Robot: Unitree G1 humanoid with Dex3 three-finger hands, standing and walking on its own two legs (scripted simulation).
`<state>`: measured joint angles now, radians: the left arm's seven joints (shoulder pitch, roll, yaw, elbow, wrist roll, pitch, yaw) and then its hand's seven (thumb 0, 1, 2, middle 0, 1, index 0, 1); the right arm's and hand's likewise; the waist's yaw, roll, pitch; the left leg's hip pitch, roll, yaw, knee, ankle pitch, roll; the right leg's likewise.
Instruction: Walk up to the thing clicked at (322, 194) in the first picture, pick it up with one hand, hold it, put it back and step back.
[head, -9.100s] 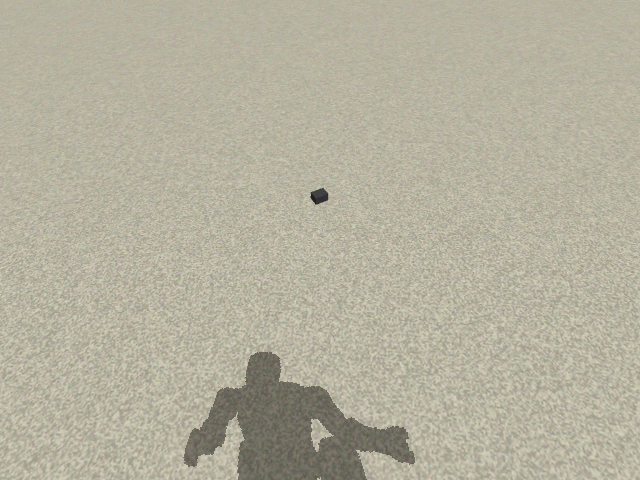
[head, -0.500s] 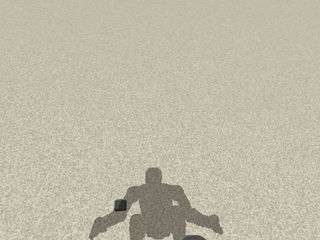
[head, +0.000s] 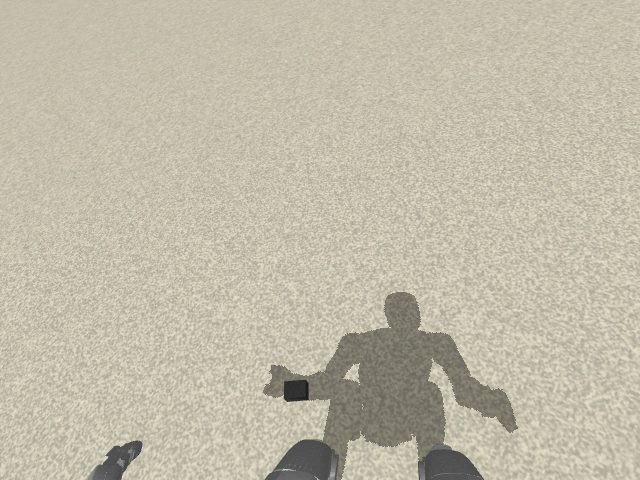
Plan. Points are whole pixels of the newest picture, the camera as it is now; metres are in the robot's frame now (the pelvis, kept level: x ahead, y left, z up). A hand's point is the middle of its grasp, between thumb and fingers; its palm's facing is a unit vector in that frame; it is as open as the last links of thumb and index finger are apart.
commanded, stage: walk up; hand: left
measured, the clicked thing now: (296, 390) +0.42 +0.25 -0.73
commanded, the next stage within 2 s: none
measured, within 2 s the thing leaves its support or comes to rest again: neither
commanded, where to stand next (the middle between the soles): +0.04 +0.01 m, yaw -1 degrees
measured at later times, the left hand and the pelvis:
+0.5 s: hand out of the picture +0.01 +0.29 -0.15, palm faces -0.08 -0.92 -0.38, open 7.4 cm; pelvis -0.03 +0.01 +0.00, yaw -2 degrees
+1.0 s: hand out of the picture +0.07 +0.29 -0.14, palm faces +0.01 -0.90 -0.44, open 7.4 cm; pelvis +0.01 +0.02 +0.00, yaw +1 degrees
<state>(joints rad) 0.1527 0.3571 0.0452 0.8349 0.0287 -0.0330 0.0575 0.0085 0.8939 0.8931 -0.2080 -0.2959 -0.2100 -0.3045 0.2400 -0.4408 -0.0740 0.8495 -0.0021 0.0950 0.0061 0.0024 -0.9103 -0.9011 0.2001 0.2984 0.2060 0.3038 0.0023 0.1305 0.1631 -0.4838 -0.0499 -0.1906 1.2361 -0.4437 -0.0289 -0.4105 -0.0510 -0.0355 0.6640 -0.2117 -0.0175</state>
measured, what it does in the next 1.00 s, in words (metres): steps on the spot: left foot, then right foot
